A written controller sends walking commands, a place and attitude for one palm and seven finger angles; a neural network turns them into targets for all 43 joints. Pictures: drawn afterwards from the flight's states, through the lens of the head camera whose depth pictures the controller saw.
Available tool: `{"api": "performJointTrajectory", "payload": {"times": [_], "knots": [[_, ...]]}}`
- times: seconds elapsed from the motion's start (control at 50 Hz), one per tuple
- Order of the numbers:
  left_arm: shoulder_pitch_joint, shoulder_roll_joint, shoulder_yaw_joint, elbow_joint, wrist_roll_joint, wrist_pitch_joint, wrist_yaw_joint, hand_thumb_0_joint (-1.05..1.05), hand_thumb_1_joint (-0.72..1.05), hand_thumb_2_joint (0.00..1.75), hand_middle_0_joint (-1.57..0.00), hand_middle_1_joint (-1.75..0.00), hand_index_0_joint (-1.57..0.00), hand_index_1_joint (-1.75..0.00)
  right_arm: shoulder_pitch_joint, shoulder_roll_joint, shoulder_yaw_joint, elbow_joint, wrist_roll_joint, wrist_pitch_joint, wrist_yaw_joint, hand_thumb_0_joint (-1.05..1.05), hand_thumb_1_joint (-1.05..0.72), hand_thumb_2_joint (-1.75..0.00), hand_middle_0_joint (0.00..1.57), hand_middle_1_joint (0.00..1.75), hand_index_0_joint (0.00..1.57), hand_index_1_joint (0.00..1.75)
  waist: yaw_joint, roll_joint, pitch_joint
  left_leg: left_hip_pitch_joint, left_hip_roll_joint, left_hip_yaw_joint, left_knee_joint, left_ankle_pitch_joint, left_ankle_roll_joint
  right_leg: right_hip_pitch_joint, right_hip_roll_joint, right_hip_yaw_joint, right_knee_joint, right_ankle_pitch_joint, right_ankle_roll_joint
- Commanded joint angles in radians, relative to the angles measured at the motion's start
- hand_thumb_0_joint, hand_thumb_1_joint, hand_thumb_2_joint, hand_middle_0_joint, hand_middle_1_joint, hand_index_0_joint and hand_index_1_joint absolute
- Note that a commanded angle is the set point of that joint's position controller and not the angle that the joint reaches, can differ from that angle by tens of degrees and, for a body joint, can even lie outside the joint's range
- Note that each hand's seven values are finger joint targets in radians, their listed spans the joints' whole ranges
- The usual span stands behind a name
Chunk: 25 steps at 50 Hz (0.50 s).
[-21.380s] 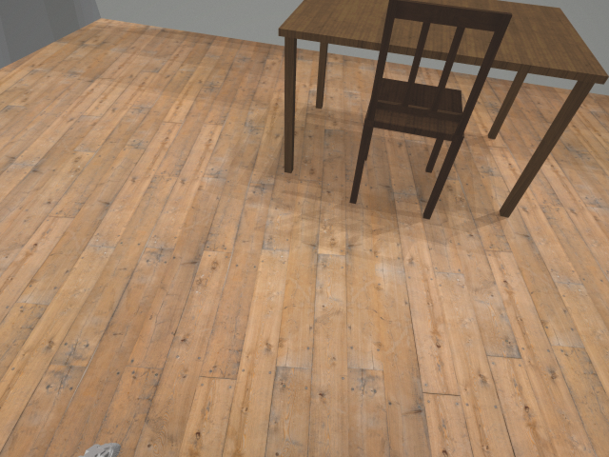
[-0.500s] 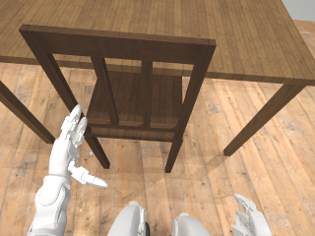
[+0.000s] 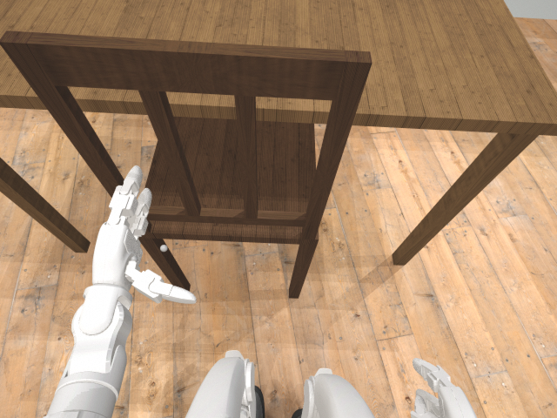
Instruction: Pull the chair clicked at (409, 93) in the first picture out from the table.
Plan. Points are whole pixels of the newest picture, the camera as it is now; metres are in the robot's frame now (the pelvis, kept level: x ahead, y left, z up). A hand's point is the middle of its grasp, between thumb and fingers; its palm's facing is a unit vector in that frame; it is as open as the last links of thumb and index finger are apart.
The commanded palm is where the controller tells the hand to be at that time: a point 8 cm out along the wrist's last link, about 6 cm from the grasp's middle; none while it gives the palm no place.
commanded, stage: aim the fingers beside a spindle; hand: left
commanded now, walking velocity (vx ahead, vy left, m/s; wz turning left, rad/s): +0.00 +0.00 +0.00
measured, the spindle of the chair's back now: (177, 164) +0.47 +0.17 +0.03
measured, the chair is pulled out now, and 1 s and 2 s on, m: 0.00 0.00 0.00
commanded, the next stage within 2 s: none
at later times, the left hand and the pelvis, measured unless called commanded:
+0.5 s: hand (163, 250) +0.34 +0.18 +0.00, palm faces +0.01 -1.00 -0.02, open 17.0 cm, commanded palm +0.32 +0.23 +0.02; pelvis +0.01 +0.00 +0.00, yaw +0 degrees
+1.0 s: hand (165, 248) +0.34 +0.17 +0.02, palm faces +0.00 -1.00 -0.05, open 17.0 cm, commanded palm +0.31 +0.22 +0.01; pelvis +0.00 +0.01 +0.00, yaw +0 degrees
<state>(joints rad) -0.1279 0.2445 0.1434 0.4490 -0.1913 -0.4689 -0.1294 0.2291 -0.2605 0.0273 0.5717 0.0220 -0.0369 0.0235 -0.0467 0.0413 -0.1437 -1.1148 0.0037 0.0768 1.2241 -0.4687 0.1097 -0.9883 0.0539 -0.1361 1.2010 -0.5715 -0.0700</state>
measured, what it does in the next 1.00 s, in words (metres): stands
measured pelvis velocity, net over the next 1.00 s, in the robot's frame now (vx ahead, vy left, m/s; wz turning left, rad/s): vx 0.00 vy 0.01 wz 0.00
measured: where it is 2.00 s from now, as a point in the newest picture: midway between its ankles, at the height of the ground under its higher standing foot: outside the picture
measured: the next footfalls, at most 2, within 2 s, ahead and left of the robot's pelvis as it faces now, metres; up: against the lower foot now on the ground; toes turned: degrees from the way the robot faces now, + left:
none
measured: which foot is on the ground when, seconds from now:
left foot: down 0.00-1.00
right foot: down 0.00-1.00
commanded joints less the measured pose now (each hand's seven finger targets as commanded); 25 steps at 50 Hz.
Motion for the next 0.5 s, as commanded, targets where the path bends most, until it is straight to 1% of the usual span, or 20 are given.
{"api": "performJointTrajectory", "payload": {"times": [0.0,0.02,0.04,0.06,0.1,0.12,0.14,0.16,0.2,0.22,0.26,0.28,0.3,0.32,0.34,0.36,0.38,0.4,0.44,0.48], "knots": [[-0.073,0.101,0.018,-0.197,-0.034,-0.055,-0.039,0.0,-0.5,0.3,-0.06,-0.08,-0.06,-0.08,0.016,-0.155,-0.067,-0.131,0.012,-0.037,-0.017,0.0,-0.9,-0.9,0.2,0.3,0.2,0.3,-0.011,-0.033,-0.354,0.368,0.027,-0.178,-0.161,0.244,-0.073,0.12,-0.019,0.125,-0.192,0.268,0.044],[-0.087,0.102,0.017,-0.209,-0.037,-0.062,-0.042,0.0,-0.5,0.3,-0.06,-0.08,-0.06,-0.08,0.01,-0.153,-0.069,-0.128,0.013,-0.039,-0.019,0.0,-0.9,-0.9,0.2,0.3,0.2,0.3,-0.012,-0.012,-0.342,0.363,0.027,-0.174,-0.158,0.231,-0.072,0.106,-0.022,0.127,-0.194,0.256,0.045],[-0.119,0.09,-0.002,-0.219,-0.039,-0.069,-0.043,0.0,-0.5,0.3,-0.06,-0.08,-0.06,-0.08,0.011,-0.152,-0.068,-0.123,0.012,-0.042,-0.02,0.0,-0.9,-0.9,0.2,0.3,0.2,0.3,-0.026,-0.024,-0.335,0.359,0.028,-0.177,-0.153,0.22,-0.069,0.093,-0.023,0.129,-0.195,0.244,0.048],[-0.132,0.101,0.011,-0.221,-0.038,-0.08,-0.042,0.0,-0.5,0.3,-0.06,-0.08,-0.06,-0.08,0.014,-0.153,-0.07,-0.117,0.011,-0.045,-0.023,0.0,-0.9,-0.9,0.2,0.3,0.2,0.3,-0.023,-0.003,-0.321,0.356,0.028,-0.178,-0.152,0.209,-0.071,0.079,-0.023,0.128,-0.195,0.227,0.044],[-0.175,0.133,0.032,-0.242,-0.032,-0.106,-0.033,0.0,-0.5,0.3,-0.06,-0.08,-0.06,-0.08,0.015,-0.155,-0.071,-0.103,0.007,-0.051,-0.027,0.0,-0.9,-0.9,0.2,0.3,0.2,0.3,-0.031,0.001,-0.318,0.363,0.031,-0.182,-0.143,0.208,-0.07,0.06,-0.02,0.129,-0.189,0.216,0.043],[-0.18,0.126,0.023,-0.268,-0.027,-0.119,-0.029,0.0,-0.5,0.3,-0.06,-0.08,-0.06,-0.08,0.013,-0.154,-0.071,-0.107,0.004,-0.055,-0.026,0.0,-0.9,-0.9,0.2,0.3,0.2,0.3,-0.023,0.041,-0.343,0.388,0.031,-0.186,-0.147,0.213,-0.073,0.052,-0.022,0.125,-0.182,0.209,0.04],[-0.199,0.106,-0.001,-0.266,-0.023,-0.125,-0.024,0.0,-0.5,0.3,-0.06,-0.08,-0.06,-0.08,0.011,-0.152,-0.069,-0.104,0.002,-0.058,-0.025,0.0,-0.9,-0.9,0.2,0.3,0.2,0.3,-0.032,0.046,-0.336,0.412,0.035,-0.199,-0.151,0.205,-0.076,0.023,-0.022,0.118,-0.18,0.193,0.04],[-0.222,0.109,-0.001,-0.272,-0.018,-0.132,-0.019,0.0,-0.5,0.3,-0.06,-0.08,-0.06,-0.08,0.01,-0.154,-0.071,-0.098,0.0,-0.061,-0.026,0.0,-0.9,-0.9,0.2,0.3,0.2,0.3,-0.031,0.074,-0.347,0.432,0.037,-0.207,-0.153,0.203,-0.08,0.003,-0.023,0.114,-0.176,0.182,0.038],[-0.228,0.121,0.007,-0.252,-0.008,-0.13,-0.009,0.0,-0.5,0.3,-0.06,-0.08,-0.06,-0.08,0.017,-0.16,-0.071,-0.09,-0.005,-0.061,-0.025,0.0,-0.9,-0.9,0.2,0.3,0.2,0.3,-0.034,0.066,-0.353,0.446,0.039,-0.217,-0.154,0.211,-0.081,-0.013,-0.019,0.109,-0.17,0.182,0.039],[-0.219,0.134,0.024,-0.231,-0.004,-0.124,-0.005,0.0,-0.5,0.3,-0.06,-0.08,-0.06,-0.08,0.018,-0.162,-0.071,-0.088,-0.005,-0.059,-0.024,0.0,-0.9,-0.9,0.2,0.3,0.2,0.3,-0.026,0.058,-0.363,0.442,0.039,-0.22,-0.156,0.206,-0.083,-0.007,-0.019,0.107,-0.167,0.178,0.038],[-0.213,0.125,0.02,-0.2,-0.001,-0.106,-0.007,0.0,-0.5,0.3,-0.06,-0.08,-0.06,-0.08,0.012,-0.163,-0.072,-0.092,-0.004,-0.054,-0.023,0.0,-0.9,-0.9,0.2,0.3,0.2,0.3,-0.022,0.053,-0.37,0.436,0.036,-0.213,-0.153,0.206,-0.083,0.0,-0.02,0.11,-0.167,0.187,0.039],[-0.176,0.131,0.038,-0.178,-0.002,-0.093,-0.008,0.0,-0.5,0.3,-0.06,-0.08,-0.06,-0.08,0.015,-0.163,-0.071,-0.099,-0.004,-0.049,-0.021,0.0,-0.9,-0.9,0.2,0.3,0.2,0.3,-0.009,0.042,-0.378,0.429,0.034,-0.212,-0.158,0.215,-0.085,0.018,-0.02,0.107,-0.165,0.198,0.037],[-0.154,0.134,0.044,-0.135,-0.003,-0.076,-0.011,0.0,-0.5,0.3,-0.06,-0.08,-0.06,-0.08,0.015,-0.165,-0.07,-0.1,-0.003,-0.042,-0.021,0.0,-0.9,-0.9,0.2,0.3,0.2,0.3,-0.015,0.006,-0.365,0.395,0.03,-0.2,-0.152,0.208,-0.079,0.035,-0.018,0.113,-0.171,0.202,0.042],[-0.151,0.145,0.063,-0.128,-0.01,-0.066,-0.014,0.0,-0.5,0.3,-0.06,-0.08,-0.06,-0.08,0.013,-0.164,-0.068,-0.105,0.0,-0.038,-0.021,0.0,-0.9,-0.9,0.2,0.3,0.2,0.3,-0.007,-0.003,-0.373,0.375,0.027,-0.191,-0.148,0.211,-0.077,0.059,-0.019,0.118,-0.171,0.217,0.043],[-0.143,0.131,0.051,-0.12,-0.014,-0.055,-0.021,0.0,-0.5,0.3,-0.06,-0.08,-0.06,-0.08,0.009,-0.161,-0.066,-0.112,0.002,-0.033,-0.019,0.0,-0.9,-0.9,0.2,0.3,0.2,0.3,-0.007,-0.003,-0.364,0.359,0.024,-0.184,-0.149,0.211,-0.076,0.074,-0.02,0.121,-0.174,0.225,0.043],[-0.146,0.149,0.072,-0.122,-0.018,-0.052,-0.024,0.0,-0.5,0.3,-0.06,-0.08,-0.06,-0.08,0.009,-0.162,-0.066,-0.117,0.005,-0.029,-0.021,0.0,-0.9,-0.9,0.2,0.3,0.2,0.3,-0.001,-0.003,-0.363,0.354,0.024,-0.178,-0.148,0.217,-0.076,0.084,-0.02,0.123,-0.174,0.236,0.042],[-0.162,0.143,0.062,-0.146,-0.021,-0.053,-0.028,0.0,-0.5,0.3,-0.06,-0.08,-0.06,-0.08,0.008,-0.16,-0.064,-0.123,0.005,-0.029,-0.021,0.0,-0.9,-0.9,0.2,0.3,0.2,0.3,-0.001,0.015,-0.377,0.365,0.024,-0.179,-0.149,0.228,-0.077,0.089,-0.021,0.121,-0.17,0.245,0.041],[-0.159,0.153,0.072,-0.167,-0.024,-0.058,-0.027,0.0,-0.5,0.3,-0.06,-0.08,-0.06,-0.08,0.013,-0.16,-0.066,-0.123,0.004,-0.03,-0.02,0.0,-0.9,-0.9,0.2,0.3,0.2,0.3,0.001,0.023,-0.396,0.385,0.026,-0.183,-0.149,0.256,-0.078,0.092,-0.018,0.118,-0.165,0.264,0.04],[-0.149,0.134,0.047,-0.252,-0.031,-0.075,-0.029,0.0,-0.5,0.3,-0.06,-0.08,-0.06,-0.08,0.008,-0.155,-0.068,-0.134,0.004,-0.034,-0.016,0.0,-0.9,-0.9,0.2,0.3,0.2,0.3,0.004,0.064,-0.436,0.455,0.033,-0.189,-0.153,0.31,-0.083,0.086,-0.019,0.111,-0.163,0.293,0.039],[-0.122,0.121,0.033,-0.316,-0.04,-0.092,-0.026,0.0,-0.5,0.3,-0.06,-0.08,-0.06,-0.08,0.009,-0.152,-0.071,-0.136,0.001,-0.041,-0.014,0.0,-0.9,-0.9,0.2,0.3,0.2,0.3,0.005,0.069,-0.459,0.504,0.039,-0.2,-0.16,0.348,-0.087,0.086,-0.017,0.105,-0.167,0.305,0.039]]}}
